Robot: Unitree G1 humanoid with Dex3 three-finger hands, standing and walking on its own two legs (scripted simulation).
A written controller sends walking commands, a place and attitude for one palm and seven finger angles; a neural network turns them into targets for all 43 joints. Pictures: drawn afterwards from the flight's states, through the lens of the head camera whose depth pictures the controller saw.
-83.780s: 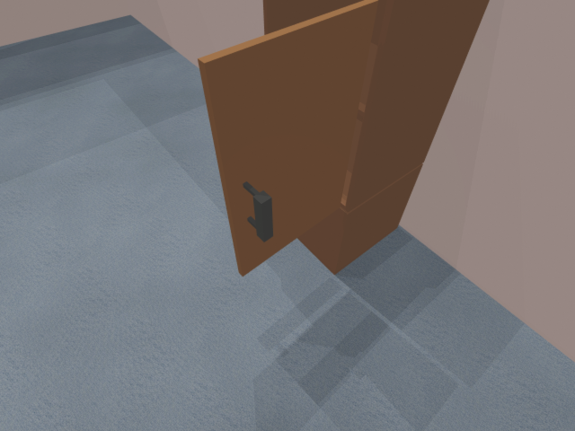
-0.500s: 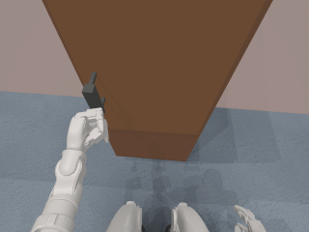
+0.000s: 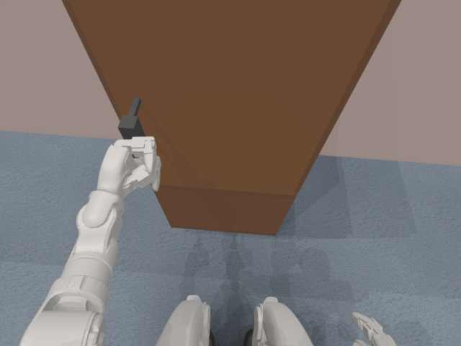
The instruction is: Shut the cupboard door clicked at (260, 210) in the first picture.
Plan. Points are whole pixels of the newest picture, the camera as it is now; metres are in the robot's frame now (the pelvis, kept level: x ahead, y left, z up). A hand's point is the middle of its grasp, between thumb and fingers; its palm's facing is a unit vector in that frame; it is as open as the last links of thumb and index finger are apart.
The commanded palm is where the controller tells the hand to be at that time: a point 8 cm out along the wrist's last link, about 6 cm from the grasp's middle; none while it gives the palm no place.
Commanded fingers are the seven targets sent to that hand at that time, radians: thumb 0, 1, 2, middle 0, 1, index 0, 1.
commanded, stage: push the door shut along its arc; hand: left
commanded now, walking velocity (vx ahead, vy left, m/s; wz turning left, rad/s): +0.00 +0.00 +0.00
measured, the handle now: (141, 134) +0.48 +0.18 +0.03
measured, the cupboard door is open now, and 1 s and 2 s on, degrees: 0 0 0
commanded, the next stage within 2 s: pull the fist back off the door in 0.14 s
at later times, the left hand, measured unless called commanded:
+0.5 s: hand (157, 168) +0.40 +0.14 +0.04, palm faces -0.03 -1.00 -0.02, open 3.2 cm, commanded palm +0.40 +0.18 +0.04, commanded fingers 0.00 0.90 0.90 -1.30 -1.50 -1.30 -1.50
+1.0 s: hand (152, 198) +0.35 +0.14 +0.03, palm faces -0.05 -1.00 +0.00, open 3.1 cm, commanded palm +0.32 +0.19 +0.04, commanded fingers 0.00 0.90 0.90 -1.30 -1.50 -1.30 -1.50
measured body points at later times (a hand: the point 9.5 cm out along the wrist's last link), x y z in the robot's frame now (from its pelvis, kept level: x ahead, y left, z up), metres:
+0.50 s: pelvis -0.06 +0.01 -0.02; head +0.04 +0.03 +0.41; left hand +0.40 +0.19 +0.04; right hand +0.04 -0.25 -0.13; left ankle +0.03 +0.08 -0.62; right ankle +0.03 -0.09 -0.62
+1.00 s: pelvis -0.01 +0.02 +0.01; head +0.09 +0.03 +0.45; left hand +0.35 +0.20 +0.03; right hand +0.09 -0.24 -0.10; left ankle +0.03 +0.08 -0.62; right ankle +0.03 -0.08 -0.62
